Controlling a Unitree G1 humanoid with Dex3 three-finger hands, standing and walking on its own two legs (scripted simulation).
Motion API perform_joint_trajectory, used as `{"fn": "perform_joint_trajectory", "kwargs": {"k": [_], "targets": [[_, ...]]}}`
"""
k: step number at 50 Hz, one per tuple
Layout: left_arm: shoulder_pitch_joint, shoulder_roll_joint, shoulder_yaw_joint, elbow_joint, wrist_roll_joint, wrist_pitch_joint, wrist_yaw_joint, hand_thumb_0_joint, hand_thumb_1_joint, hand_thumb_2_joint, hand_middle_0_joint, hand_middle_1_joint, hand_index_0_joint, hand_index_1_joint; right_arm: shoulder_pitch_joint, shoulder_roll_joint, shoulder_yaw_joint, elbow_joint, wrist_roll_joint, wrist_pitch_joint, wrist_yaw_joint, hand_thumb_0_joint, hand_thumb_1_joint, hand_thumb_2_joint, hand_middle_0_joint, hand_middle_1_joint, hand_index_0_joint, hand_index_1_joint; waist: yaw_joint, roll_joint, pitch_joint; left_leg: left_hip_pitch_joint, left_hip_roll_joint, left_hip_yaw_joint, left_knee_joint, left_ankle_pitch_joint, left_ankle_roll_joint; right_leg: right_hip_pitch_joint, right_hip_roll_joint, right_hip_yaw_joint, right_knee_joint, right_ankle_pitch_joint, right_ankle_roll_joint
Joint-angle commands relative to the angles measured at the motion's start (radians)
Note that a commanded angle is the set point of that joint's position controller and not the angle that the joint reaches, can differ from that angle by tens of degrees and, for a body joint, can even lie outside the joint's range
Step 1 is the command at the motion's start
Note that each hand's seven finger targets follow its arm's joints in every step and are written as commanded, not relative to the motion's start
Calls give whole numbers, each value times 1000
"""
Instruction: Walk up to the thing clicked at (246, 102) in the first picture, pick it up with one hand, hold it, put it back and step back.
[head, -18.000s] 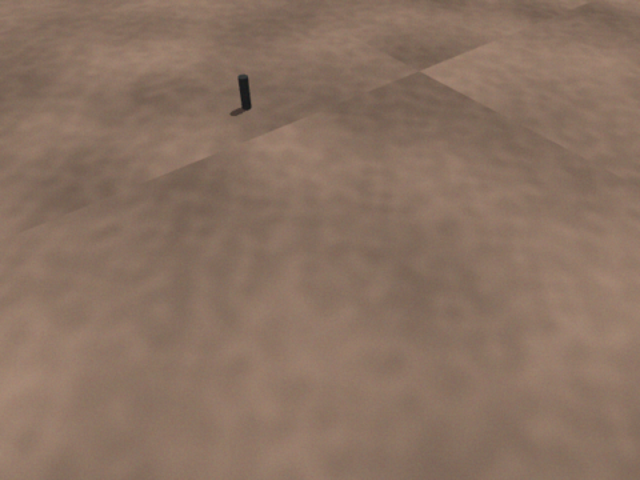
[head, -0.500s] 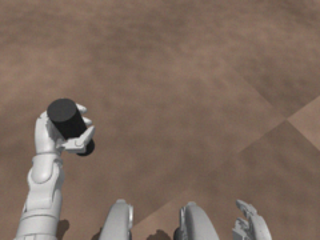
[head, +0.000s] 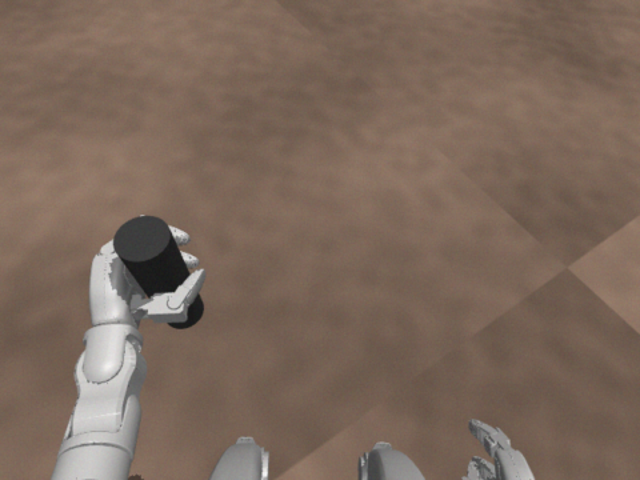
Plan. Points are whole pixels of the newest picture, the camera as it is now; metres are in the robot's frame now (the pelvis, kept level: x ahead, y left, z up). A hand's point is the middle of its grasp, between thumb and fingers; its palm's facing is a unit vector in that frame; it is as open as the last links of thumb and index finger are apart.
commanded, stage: lift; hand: left
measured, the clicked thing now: (166, 280) +0.34 +0.19 +0.03
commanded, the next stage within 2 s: hold in 0.46 s
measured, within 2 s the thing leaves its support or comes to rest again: neither
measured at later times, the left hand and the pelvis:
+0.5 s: hand (174, 262) +0.34 +0.17 +0.07, palm faces +0.16 -0.99 +0.01, open 7.5 cm; pelvis +0.01 -0.01 +0.02, yaw +0 degrees
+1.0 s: hand (178, 256) +0.34 +0.16 +0.09, palm faces +0.16 -0.99 +0.01, open 7.5 cm; pelvis +0.01 -0.01 +0.03, yaw +0 degrees
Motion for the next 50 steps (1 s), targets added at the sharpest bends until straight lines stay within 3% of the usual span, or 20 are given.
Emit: {"fn": "perform_joint_trajectory", "kwargs": {"k": [1,13,22,26,31,35,37,38,42,44,47,48,50], "targets": [[-240,117,31,-220,-15,-80,2,0,367,1198,-1185,-1299,-1210,-1287,8,-146,-52,-109,2,-39,-13,0,-898,-895,200,300,200,300,-4,40,-308,252,-26,-5,-199,300,3,184,42,-7,-138,296,-47],[-243,112,36,-203,-17,-85,-4,0,387,1206,-1207,-1309,-1230,-1299,-1,-141,-53,-103,-3,-30,-8,0,-897,-894,200,300,200,300,-5,29,-277,292,-34,14,-239,348,8,275,38,4,-200,363,-38],[-258,106,34,-194,-16,-93,-5,0,416,1212,-1229,-1318,-1248,-1309,-14,-143,-56,-107,-3,-24,-2,0,-897,-894,200,300,200,300,-4,20,-244,312,-32,7,-288,290,5,286,42,-4,-231,299,-40],[-230,100,30,-179,-17,-93,-6,0,388,1196,-1222,-1311,-1242,-1302,-5,-146,-57,-104,-2,-22,0,0,-901,-896,200,300,200,300,-6,11,-265,336,-31,12,-290,341,5,314,42,-1,-233,348,-39],[-265,101,27,-186,-18,-90,-5,0,364,1187,-1205,-1309,-1216,-1308,-16,-146,-56,-101,-1,-21,1,0,-901,-898,200,300,200,300,-7,22,-231,341,-33,14,-304,320,4,308,40,0,-252,330,-39],[-228,89,25,-179,-17,-87,0,0,363,1171,-1190,-1295,-1201,-1293,-6,-145,-57,-98,-4,-19,-1,0,-899,-898,200,300,200,300,-3,7,-253,363,-31,14,-303,377,3,340,42,-2,-252,378,-38],[-238,89,17,-179,-14,-83,-2,0,371,1178,-1202,-1302,-1212,-1301,-16,-142,-54,-99,-3,-18,-1,0,-899,-898,200,300,200,300,-6,4,-232,363,-34,21,-306,368,6,343,39,3,-265,382,-34],[-251,106,35,-190,-14,-85,2,0,366,1175,-1202,-1304,-1214,-1302,-11,-143,-56,-98,-3,-17,-2,0,-899,-898,200,300,200,300,-1,0,-243,358,-35,24,-305,364,7,354,39,5,-270,385,-32],[-225,85,20,-182,-10,-79,3,0,371,1187,-1215,-1318,-1226,-1317,-19,-141,-56,-100,-5,-16,-1,0,-899,-898,200,300,200,300,-2,5,-244,375,-35,23,-322,354,5,360,41,1,-278,371,-34],[-237,99,35,-193,-11,-79,5,0,392,1197,-1218,-1322,-1229,-1320,-27,-141,-54,-107,-3,-14,-2,0,-896,-898,200,300,200,300,5,-7,-224,360,-37,25,-334,325,8,368,39,3,-292,348,-32],[-270,97,24,-210,-10,-82,3,0,411,1204,-1233,-1333,-1244,-1331,-45,-135,-52,-108,-3,-19,-2,0,-896,-898,200,300,200,300,1,16,-198,365,-39,26,-350,267,6,345,40,3,-308,289,-33],[-232,89,25,-186,-10,-78,6,0,398,1195,-1231,-1321,-1240,-1321,-46,-139,-54,-112,-2,-20,-1,0,-895,-898,200,300,200,300,3,-9,-196,355,-41,29,-352,256,8,360,39,3,-315,280,-32],[-233,84,15,-208,-13,-77,5,0,412,1193,-1225,-1323,-1236,-1320,-44,-138,-52,-110,-1,-23,-2,0,-897,-898,200,300,200,300,2,2,-204,372,-40,27,-358,271,8,375,38,3,-315,296,-31]]}}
